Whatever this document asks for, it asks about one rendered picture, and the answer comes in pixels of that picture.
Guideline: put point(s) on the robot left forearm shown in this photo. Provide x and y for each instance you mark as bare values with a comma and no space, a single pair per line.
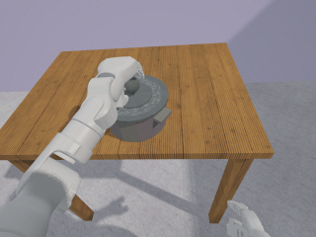
77,140

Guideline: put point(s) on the robot right hand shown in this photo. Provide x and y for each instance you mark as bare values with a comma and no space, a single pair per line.
250,220

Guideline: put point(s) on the pot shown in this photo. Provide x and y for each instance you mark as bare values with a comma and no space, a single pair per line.
142,130

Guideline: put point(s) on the left robot upper arm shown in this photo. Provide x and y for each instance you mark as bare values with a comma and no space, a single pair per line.
50,190

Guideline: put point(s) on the robot left hand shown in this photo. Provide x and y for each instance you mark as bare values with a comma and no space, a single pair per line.
126,67

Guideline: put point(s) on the table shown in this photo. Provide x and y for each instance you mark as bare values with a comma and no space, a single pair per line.
213,116

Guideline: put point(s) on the lid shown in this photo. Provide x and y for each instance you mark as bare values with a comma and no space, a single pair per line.
149,100

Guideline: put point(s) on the knob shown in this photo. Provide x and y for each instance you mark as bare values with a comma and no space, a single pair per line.
132,85

